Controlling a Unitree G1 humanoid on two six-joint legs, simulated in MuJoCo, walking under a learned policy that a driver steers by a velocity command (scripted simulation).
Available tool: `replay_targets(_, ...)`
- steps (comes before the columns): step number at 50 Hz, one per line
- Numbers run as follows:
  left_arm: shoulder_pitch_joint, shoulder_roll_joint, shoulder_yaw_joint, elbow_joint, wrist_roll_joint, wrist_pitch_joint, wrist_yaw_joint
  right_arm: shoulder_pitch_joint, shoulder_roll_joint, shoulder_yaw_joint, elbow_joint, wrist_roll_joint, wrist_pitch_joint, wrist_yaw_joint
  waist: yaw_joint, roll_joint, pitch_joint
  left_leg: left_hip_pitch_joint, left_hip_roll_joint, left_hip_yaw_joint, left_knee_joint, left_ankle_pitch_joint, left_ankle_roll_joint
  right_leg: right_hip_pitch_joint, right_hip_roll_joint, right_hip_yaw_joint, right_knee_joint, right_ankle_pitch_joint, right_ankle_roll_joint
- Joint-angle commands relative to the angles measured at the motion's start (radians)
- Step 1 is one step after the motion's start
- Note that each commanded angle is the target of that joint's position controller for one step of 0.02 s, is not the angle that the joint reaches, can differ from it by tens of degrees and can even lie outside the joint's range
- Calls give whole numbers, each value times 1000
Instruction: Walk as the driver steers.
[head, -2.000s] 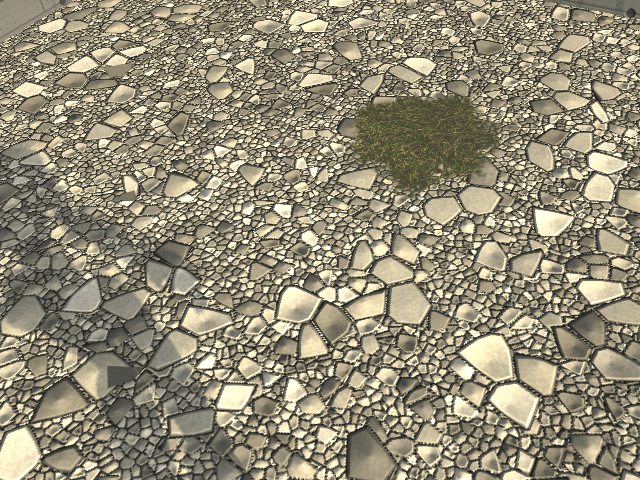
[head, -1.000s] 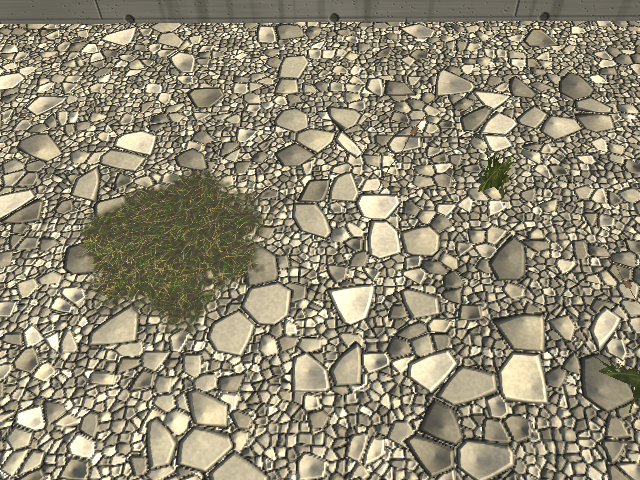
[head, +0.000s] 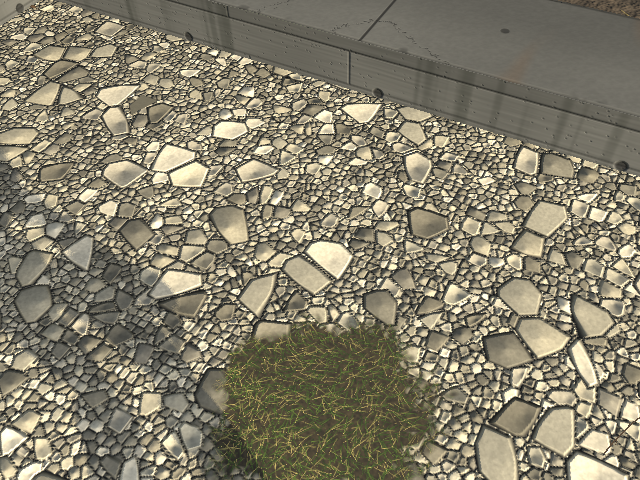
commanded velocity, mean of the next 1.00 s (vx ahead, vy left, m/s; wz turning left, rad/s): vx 0.50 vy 0.00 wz -0.33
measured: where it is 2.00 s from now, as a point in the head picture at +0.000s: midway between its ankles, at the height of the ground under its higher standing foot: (461, 307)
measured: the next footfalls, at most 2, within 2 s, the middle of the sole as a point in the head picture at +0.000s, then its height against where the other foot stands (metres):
left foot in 0.38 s outside the picture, level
right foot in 0.92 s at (408, 441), level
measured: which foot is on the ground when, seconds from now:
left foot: up 0.00-0.36, down 0.38-0.92, up 0.94-1.00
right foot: down 0.00-0.40, up 0.42-0.90, down 0.92-1.00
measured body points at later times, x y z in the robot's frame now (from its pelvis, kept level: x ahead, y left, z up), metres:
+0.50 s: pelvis +0.25 +0.04 +0.00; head +0.27 +0.05 +0.45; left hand +0.27 +0.30 -0.14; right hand +0.38 -0.22 -0.10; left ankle +0.30 +0.12 -0.74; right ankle +0.14 -0.08 -0.66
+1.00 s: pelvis +0.48 -0.06 -0.01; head +0.51 -0.08 +0.43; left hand +0.74 +0.10 -0.12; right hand +0.38 -0.30 -0.16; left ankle +0.37 +0.12 -0.64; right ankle +0.52 -0.13 -0.74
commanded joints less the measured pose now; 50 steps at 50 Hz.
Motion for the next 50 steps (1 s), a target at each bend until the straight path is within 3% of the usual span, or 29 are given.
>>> replay_targets(1,99,91,24,3,-11,-25,-1,29,-66,-8,-53,-14,5,16,18,-125,-39,-201,86,-23,4,49,-19,192,-260,317,-273,133,-131)
replay_targets(4,146,104,30,38,-22,-41,-7,-29,-49,0,-68,-19,14,25,14,-120,-27,-264,111,12,-54,95,-38,203,-253,251,-315,198,-151)
replay_targets(8,204,92,28,78,-26,-33,-8,-222,-19,22,-127,-17,9,32,51,-109,21,-317,160,86,-265,232,-71,202,-211,176,-359,232,-145)
replay_targets(10,242,102,31,98,-28,-30,-7,-297,1,35,-150,-12,4,34,71,-110,26,-270,147,111,-388,285,-82,195,-195,160,-343,285,-138)
replay_targets(13,282,128,39,119,-23,-23,-4,-354,-8,39,-164,-3,-3,28,87,-109,20,-206,117,123,-492,303,-83,224,-212,181,-289,358,-134)
replay_targets(16,272,145,45,125,-17,-15,2,-340,-36,31,-168,-1,-15,15,62,-115,8,-122,101,106,-561,237,-60,258,-242,234,-215,407,-119)
replay_targets(17,258,152,48,125,-18,-13,4,-285,-49,24,-152,-2,-22,9,32,-113,-10,-40,85,107,-604,210,-49,255,-237,241,-158,439,-108)
replay_targets(18,248,147,47,125,-23,-12,3,-173,-70,13,-115,-9,-34,-1,-20,-75,-63,120,76,106,-677,225,-28,224,-196,212,-24,472,-89)
replay_targets(19,237,117,40,108,-31,-16,0,-26,-129,-7,-82,-29,-47,-15,-78,-7,-166,342,192,-8,-700,175,10,106,-135,168,190,345,-66)
replay_targets(20,269,21,19,60,-56,-17,0,74,-225,-30,-88,-48,-46,-28,-92,165,-298,594,469,-343,-758,38,72,-159,-11,69,493,-93,-27)
replay_targets(21,304,79,38,59,-40,-2,8,55,-225,-38,-81,-21,-26,-24,-58,214,-307,551,547,-570,-845,-24,135,-295,19,71,650,-358,-33)
replay_targets(22,273,108,49,78,-22,12,9,-23,-132,-16,-96,-9,-19,-20,-23,91,-169,434,500,-457,-862,-97,122,-327,-48,111,705,-295,-41)
replay_targets(23,231,82,46,78,-18,16,-2,-85,-72,-3,-103,-1,-24,-15,-5,51,-71,318,446,-325,-899,-47,105,-320,-81,110,687,-221,-35)
replay_targets(24,214,63,46,79,-17,23,-9,-117,-43,4,-103,-2,-30,-15,16,61,-31,246,401,-221,-933,37,78,-291,-104,101,657,-176,-26)
replay_targets(25,205,63,50,76,-4,35,-17,-116,-30,8,-93,1,-39,-19,32,83,-9,202,374,-145,-949,121,65,-272,-119,95,641,-155,-15)
replay_targets(30,102,35,50,33,3,65,-43,-54,-46,-6,-49,12,-70,-20,49,48,-3,217,352,46,-986,353,75,-351,-136,77,630,-10,16)
replay_targets(34,-36,20,39,-21,2,65,-57,-10,-42,-7,-17,6,-66,-19,29,44,32,239,329,163,-986,428,72,-392,-136,45,458,117,29)
replay_targets(39,-193,17,23,-87,7,61,-73,51,-82,-20,17,5,-57,-26,-9,42,62,311,355,253,-959,519,56,-318,-116,-46,224,135,-12)
replay_targets(42,-203,33,29,-103,12,62,-69,72,-107,-26,36,3,-38,-33,-1,52,48,397,369,303,-849,786,38,-251,-64,-98,158,11,-62)
replay_targets(44,-100,56,43,-80,15,58,-58,72,-140,-34,42,2,-20,-37,49,72,-26,424,369,333,-635,1063,29,-108,12,-128,129,-95,-108)
replay_targets(45,29,77,58,-41,18,48,-48,65,-149,-35,39,6,-10,-36,106,52,-104,376,359,349,-439,1036,16,56,50,-122,65,-80,-136)
replay_targets(46,202,142,86,12,29,41,-32,56,-136,-31,16,5,-8,-34,182,-24,-207,186,334,355,-158,784,-18,320,-22,17,5,-118,-183)
replay_targets(47,194,273,116,1,22,44,-17,90,-5,-3,-62,12,-16,-12,113,-276,-288,-280,159,330,202,-110,-84,642,-344,539,-47,-144,-322)
replay_targets(48,237,277,118,-19,-9,57,-11,-34,-92,-20,-97,4,-28,-8,170,-139,-337,-412,86,101,321,-178,-93,657,-398,796,-183,-96,-359)
replay_targets(49,191,252,111,2,-13,61,-2,-112,-85,-17,-122,14,-39,-3,148,-85,-187,-484,149,59,293,-60,-80,565,-368,610,-192,3,-329)
replay_targets(50,142,194,97,5,-21,57,2,-97,-73,-10,-113,17,-50,-5,102,-41,-96,-433,186,63,191,21,-75,420,-328,500,-202,127,-289)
